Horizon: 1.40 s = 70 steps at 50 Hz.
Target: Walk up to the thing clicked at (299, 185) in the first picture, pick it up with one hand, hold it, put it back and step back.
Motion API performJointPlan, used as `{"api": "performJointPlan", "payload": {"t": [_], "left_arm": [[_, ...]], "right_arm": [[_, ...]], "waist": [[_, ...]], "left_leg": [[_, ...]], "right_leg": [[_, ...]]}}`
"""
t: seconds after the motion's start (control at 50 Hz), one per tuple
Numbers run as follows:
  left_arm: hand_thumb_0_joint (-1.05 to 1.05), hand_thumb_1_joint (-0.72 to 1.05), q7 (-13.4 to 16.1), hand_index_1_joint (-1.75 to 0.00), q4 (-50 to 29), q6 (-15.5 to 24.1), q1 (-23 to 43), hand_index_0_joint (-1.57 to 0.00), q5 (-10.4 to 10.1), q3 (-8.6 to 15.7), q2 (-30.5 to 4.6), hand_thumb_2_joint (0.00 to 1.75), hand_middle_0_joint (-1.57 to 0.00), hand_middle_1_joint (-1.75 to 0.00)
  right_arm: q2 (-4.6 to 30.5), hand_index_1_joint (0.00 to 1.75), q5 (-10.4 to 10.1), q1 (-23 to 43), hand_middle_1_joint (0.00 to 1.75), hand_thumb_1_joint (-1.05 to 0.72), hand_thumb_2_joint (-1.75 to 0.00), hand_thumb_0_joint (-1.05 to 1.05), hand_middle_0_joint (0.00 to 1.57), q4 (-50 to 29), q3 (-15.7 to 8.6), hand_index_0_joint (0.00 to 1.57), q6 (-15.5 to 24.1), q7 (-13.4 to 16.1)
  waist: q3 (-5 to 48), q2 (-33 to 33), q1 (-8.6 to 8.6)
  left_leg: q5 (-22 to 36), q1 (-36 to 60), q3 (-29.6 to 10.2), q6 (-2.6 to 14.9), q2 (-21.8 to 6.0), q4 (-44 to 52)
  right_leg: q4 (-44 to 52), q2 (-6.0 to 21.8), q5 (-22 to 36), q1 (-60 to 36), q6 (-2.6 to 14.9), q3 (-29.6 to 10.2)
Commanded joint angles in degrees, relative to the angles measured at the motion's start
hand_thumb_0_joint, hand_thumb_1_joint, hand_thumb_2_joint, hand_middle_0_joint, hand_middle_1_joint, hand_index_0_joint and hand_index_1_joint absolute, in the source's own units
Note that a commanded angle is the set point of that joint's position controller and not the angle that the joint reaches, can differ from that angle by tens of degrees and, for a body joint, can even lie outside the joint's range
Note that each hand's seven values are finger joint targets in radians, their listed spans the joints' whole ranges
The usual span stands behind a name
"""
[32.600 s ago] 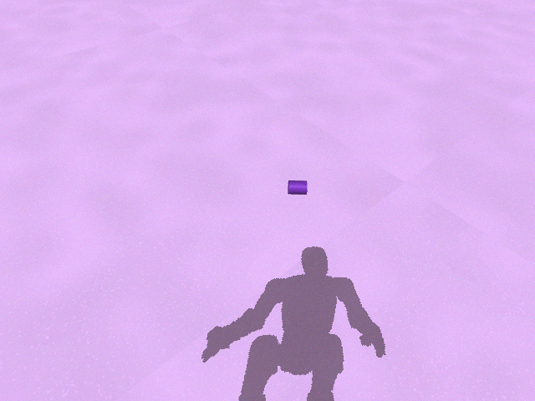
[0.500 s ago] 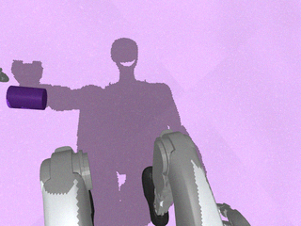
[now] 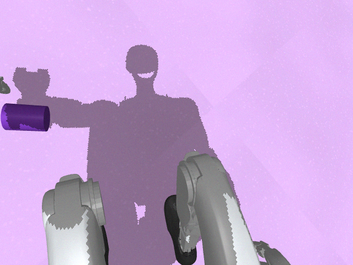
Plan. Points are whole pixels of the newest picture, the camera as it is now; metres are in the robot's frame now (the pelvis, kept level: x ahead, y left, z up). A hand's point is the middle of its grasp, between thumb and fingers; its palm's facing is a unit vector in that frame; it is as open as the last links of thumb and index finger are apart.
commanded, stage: rise first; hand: left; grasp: from above
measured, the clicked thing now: (27, 117) +0.50 +0.29 -0.30
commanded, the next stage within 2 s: approach in 0.90 s
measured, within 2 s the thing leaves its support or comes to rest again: neither
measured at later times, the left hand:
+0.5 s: hand out of the picture +0.45 +0.34 -0.15, palm faces -0.47 +0.01 -0.88, open 13.5 cm
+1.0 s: hand out of the picture +0.45 +0.34 -0.15, palm faces -0.48 +0.01 -0.88, open 13.9 cm
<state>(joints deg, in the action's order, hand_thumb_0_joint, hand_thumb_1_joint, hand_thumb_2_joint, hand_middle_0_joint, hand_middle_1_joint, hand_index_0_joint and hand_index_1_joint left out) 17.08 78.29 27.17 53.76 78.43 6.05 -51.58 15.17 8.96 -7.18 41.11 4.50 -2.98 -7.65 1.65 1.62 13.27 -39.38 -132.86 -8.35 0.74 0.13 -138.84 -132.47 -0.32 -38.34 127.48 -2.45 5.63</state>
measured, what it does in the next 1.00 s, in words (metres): stands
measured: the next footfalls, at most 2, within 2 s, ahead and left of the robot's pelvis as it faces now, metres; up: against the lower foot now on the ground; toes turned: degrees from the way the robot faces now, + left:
none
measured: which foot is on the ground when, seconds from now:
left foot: down 0.00-1.00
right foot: down 0.00-1.00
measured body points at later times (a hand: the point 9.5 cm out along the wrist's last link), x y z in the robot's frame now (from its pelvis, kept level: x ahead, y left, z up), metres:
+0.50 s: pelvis +0.00 +0.00 +0.00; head +0.23 +0.09 +0.38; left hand +0.47 +0.33 -0.10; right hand +0.07 -0.27 -0.09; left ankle +0.07 +0.12 -0.30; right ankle +0.11 -0.13 -0.30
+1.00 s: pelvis +0.00 +0.00 +0.00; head +0.23 +0.10 +0.38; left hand +0.47 +0.33 -0.10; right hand +0.06 -0.27 -0.09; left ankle +0.07 +0.12 -0.30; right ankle +0.11 -0.13 -0.30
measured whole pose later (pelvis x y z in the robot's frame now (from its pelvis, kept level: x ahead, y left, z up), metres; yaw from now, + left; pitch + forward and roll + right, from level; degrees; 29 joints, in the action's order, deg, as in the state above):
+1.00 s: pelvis +0.00 +0.00 +0.00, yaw +0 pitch +33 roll -10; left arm 16.6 79.8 27.2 55.8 79.8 4.9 -52.9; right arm 15.3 8.9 -7.7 40.6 5.6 -2.8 -7.4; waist 1.9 1.6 14.1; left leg -38.7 -133.0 -8.4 0.9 0.4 -138.3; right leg -131.8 -0.3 -37.8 127.3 -2.5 5.7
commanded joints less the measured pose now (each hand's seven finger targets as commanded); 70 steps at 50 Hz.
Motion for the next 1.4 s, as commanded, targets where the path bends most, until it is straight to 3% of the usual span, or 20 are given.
{"api": "performJointPlan", "payload": {"t": [0.0, 0.12, 0.16, 0.22, 0.28, 0.42, 0.48, 0.58, 0.6, 0.64, 0.68, 0.78, 0.92, 0.96, 1.0, 1.04, 1.12, 1.22, 1.3, 1.38], "left_arm": [[0.00, -0.36, 1.86, -0.82, -7.57, 0.24, 17.00, -0.23, -1.64, 2.39, -16.06, 0.86, -0.23, -0.82], [0.00, -0.38, 2.16, -0.83, -8.08, 0.45, 17.82, -0.22, -0.44, 2.12, -16.71, 0.88, -0.22, -0.83], [0.00, -0.39, 2.50, -0.84, -9.31, 0.47, 18.14, -0.21, -0.61, 3.22, -17.65, 0.89, -0.21, -0.83], [0.00, -0.40, 2.63, -0.84, -9.11, 0.47, 17.11, -0.20, -0.74, 2.43, -15.73, 0.90, -0.21, -0.84], [0.00, -0.42, 2.76, -0.86, -8.58, -0.06, 17.38, -0.19, -0.56, 2.62, -16.53, 0.91, -0.20, -0.85], [0.00, -0.45, 2.00, -0.88, -7.27, -0.58, 18.52, -0.17, -0.58, 0.52, -14.21, 0.94, -0.17, -0.87], [0.00, -0.44, 1.59, -0.89, -8.18, -0.26, 18.51, -0.17, -1.10, 2.07, -16.52, 0.94, -0.17, -0.88], [0.00, -0.46, 1.79, -0.89, -9.45, 0.48, 18.66, -0.16, -0.56, 2.26, -16.46, 0.95, -0.17, -0.88], [0.00, -0.46, 1.90, -0.89, -9.03, 0.32, 17.89, -0.16, -0.66, 2.78, -16.87, 0.95, -0.17, -0.87], [0.00, -0.48, 1.79, -0.90, -9.45, 0.47, 18.38, -0.15, -0.83, 1.80, -15.55, 0.96, -0.16, -0.88], [0.00, -0.49, 2.09, -0.90, -10.26, 0.45, 18.92, -0.14, -0.24, 2.88, -17.60, 0.98, -0.16, -0.88], [0.00, -0.50, 1.94, -0.91, -7.35, -0.14, 19.36, -0.13, -0.61, 0.86, -14.74, 0.99, -0.14, -0.90], [0.00, -0.51, 1.41, -0.93, -6.14, 0.40, 19.84, -0.12, -0.31, 0.99, -16.50, 1.00, -0.13, -0.91], [0.00, -0.52, 1.73, -0.93, -8.36, 0.47, 20.39, -0.11, -0.03, 2.68, -18.79, 1.01, -0.13, -0.92], [0.00, -0.50, 1.88, -0.96, -9.34, 0.49, 20.56, -0.12, -0.23, 2.67, -18.56, 0.98, -0.12, -0.96], [0.00, -0.50, 2.21, -0.99, -8.96, 0.39, 22.39, -0.10, -0.39, 1.75, -16.81, 0.98, -0.09, -1.00], [0.00, -0.53, 2.70, -1.01, -4.62, -0.56, 24.27, -0.08, -0.28, -2.62, -10.92, 1.00, -0.08, -1.01], [0.00, -0.52, 3.04, -1.01, -5.96, -1.89, 29.91, -0.09, 0.35, -5.07, -9.47, 1.01, -0.08, -1.02], [0.00, -0.53, 4.84, -1.01, -6.09, -4.03, 32.32, -0.08, 1.43, -2.39, -13.58, 1.01, -0.07, -1.02], [0.00, -0.55, 5.79, -1.00, 0.33, -7.23, 27.16, -0.07, 2.36, -1.60, -13.44, 1.02, -0.07, -1.00]], "right_arm": [[14.88, 0.30, -0.32, -10.42, 0.30, -0.93, -0.91, 0.00, 0.20, -0.38, -4.61, 0.20, -0.04, 0.89], [14.89, 0.30, -0.16, -10.92, 0.30, -0.93, -0.91, 0.00, 0.20, -0.37, -4.10, 0.20, -0.13, 0.89], [15.26, 0.30, -0.35, -11.08, 0.30, -0.93, -0.91, 0.00, 0.20, -0.36, -4.46, 0.20, -0.20, 0.97], [15.00, 0.30, -0.27, -11.02, 0.30, -0.93, -0.91, 0.00, 0.20, -0.52, -4.64, 0.20, -0.16, 0.86], [14.79, 0.30, -0.39, -10.82, 0.30, -0.93, -0.91, 0.00, 0.20, -0.49, -4.69, 0.20, -0.08, 1.01], [14.82, 0.30, -0.39, -11.54, 0.30, -0.93, -0.91, 0.00, 0.20, -0.08, -4.41, 0.20, 0.15, 0.95], [15.41, 0.30, -0.44, -11.26, 0.30, -0.93, -0.91, 0.00, 0.20, -0.52, -4.71, 0.20, 0.07, 1.01], [14.77, 0.30, -0.23, -11.29, 0.30, -0.93, -0.91, 0.00, 0.20, -0.65, -4.37, 0.20, -0.15, 0.80], [14.87, 0.30, -0.42, -11.04, 0.30, -0.93, -0.91, 0.00, 0.20, -0.71, -4.61, 0.20, -0.15, 0.89], [14.97, 0.30, -0.24, -11.10, 0.30, -0.93, -0.91, 0.00, 0.20, -0.86, -4.59, 0.20, -0.12, 0.83], [15.08, 0.30, -0.31, -11.37, 0.30, -0.92, -0.91, 0.00, 0.20, -0.77, -4.43, 0.20, -0.23, 0.88], [15.09, 0.30, -0.32, -11.78, 0.30, -0.92, -0.91, 0.00, 0.20, -0.26, -4.33, 0.20, -0.07, 0.80], [15.18, 0.30, -0.15, -10.73, 0.30, -0.92, -0.91, 0.00, 0.20, -0.89, -3.56, 0.20, 0.12, 0.97], [15.50, 0.30, -0.14, -11.08, 0.30, -0.92, -0.91, 0.00, 0.20, -0.95, -3.64, 0.20, 0.12, 1.03], [15.44, 0.30, -0.16, -11.35, 0.30, -0.92, -0.90, 0.00, 0.20, -1.07, -3.66, 0.20, 0.04, 0.93], [15.44, 0.30, 0.01, -11.49, 0.30, -0.91, -0.90, 0.00, 0.20, -0.94, -3.63, 0.20, 0.10, 0.90], [14.86, 0.30, -0.10, -12.34, 0.30, -0.92, -0.90, 0.00, 0.20, 0.17, -3.30, 0.20, 0.68, 1.00], [15.48, 0.30, 0.03, -13.67, 0.30, -0.92, -0.90, 0.00, 0.20, 0.61, -3.23, 0.20, 1.36, 1.29], [15.69, 0.30, 0.03, -15.04, 0.30, -0.92, -0.90, 0.00, 0.20, -0.13, -2.91, 0.20, 1.38, 1.35], [15.95, 0.30, -0.39, -14.53, 0.30, -0.92, -0.90, 0.00, 0.20, -1.75, -2.44, 0.20, 1.46, 1.16]], "waist": [[37.55, -19.40, -0.21], [37.80, -19.75, 0.32], [39.04, -20.65, -0.13], [38.39, -21.78, -0.29], [38.25, -20.74, -0.46], [36.49, -19.73, 1.16], [37.94, -20.56, -0.24], [40.38, -21.41, 0.04], [39.60, -20.64, -0.52], [38.39, -21.95, 0.16], [40.18, -22.44, -0.41], [37.74, -19.34, 1.35], [35.63, -19.95, 1.02], [37.84, -21.81, 0.06], [39.78, -21.94, 0.03], [38.71, -21.91, 1.44], [34.07, -20.12, 4.33], [37.05, -22.68, 5.00], [40.71, -26.33, 4.16], [39.09, -25.88, 4.18]], "left_leg": [[10.16, 32.52, 3.86, 1.16, 0.94, 14.97], [11.53, 32.74, 4.02, 1.19, 0.94, 14.45], [11.91, 34.20, 3.60, 0.94, 0.89, 15.04], [10.94, 34.33, 3.69, 0.76, 0.87, 15.93], [9.92, 33.62, 3.83, 0.88, 0.90, 15.94], [11.43, 33.03, 3.66, 1.10, 0.91, 15.46], [10.86, 34.13, 3.26, 0.86, 0.87, 15.95], [12.29, 34.57, 3.70, 0.84, 1.04, 15.59], [11.78, 34.26, 3.85, 0.91, 1.16, 15.62], [11.11, 34.08, 3.67, 0.66, 1.05, 16.19], [12.76, 35.61, 3.51, 0.74, 0.91, 15.83], [11.54, 33.07, 3.49, 1.06, 1.01, 15.52], [8.52, 31.06, 3.72, 0.90, 1.19, 15.63], [10.05, 33.14, 3.83, 0.78, 1.13, 15.65], [11.41, 34.73, 3.73, 0.76, 1.11, 15.49], [11.19, 34.63, 3.18, 0.66, 0.93, 15.76], [7.58, 30.79, 3.22, 0.96, 0.89, 15.73], [9.33, 34.46, 3.04, 0.60, 0.53, 15.43], [13.85, 37.16, 3.05, 0.08, 0.52, 15.76], [16.02, 36.62, 2.54, -0.10, 0.56, 16.20]], "right_leg": [[12.77, -2.01, 9.93, -14.32, 4.25, 3.06], [12.77, -2.00, 11.29, -15.36, 4.17, 2.96], [12.34, -1.89, 11.13, -14.75, 4.27, 3.10], [12.53, -1.93, 10.26, -14.27, 4.26, 3.28], [12.92, -2.00, 9.59, -13.97, 4.40, 3.14], [12.99, -1.81, 11.07, -14.26, 4.07, 3.39], [12.72, -1.70, 10.09, -13.77, 4.21, 3.37], [12.51, -1.98, 11.38, -15.52, 4.32, 3.23], [12.98, -1.95, 10.89, -15.12, 4.40, 3.02], [12.81, -1.86, 10.28, -14.35, 4.40, 3.32], [12.42, -1.97, 11.38, -14.67, 4.33, 3.38], [13.05, -2.09, 10.94, -14.56, 4.33, 3.48], [13.05, -2.05, 8.27, -13.63, 4.59, 3.35], [12.84, -1.96, 9.32, -14.48, 4.47, 3.31], [12.56, -1.97, 10.43, -14.95, 4.37, 3.28], [12.47, -2.00, 10.31, -13.63, 4.32, 3.73], [13.33, -2.10, 8.48, -11.75, 4.35, 3.93], [12.84, -2.12, 10.05, -11.49, 4.32, 4.26], [11.75, -1.89, 13.53, -12.92, 4.49, 4.34], [11.12, -1.70, 14.97, -11.99, 4.78, 4.44]]}}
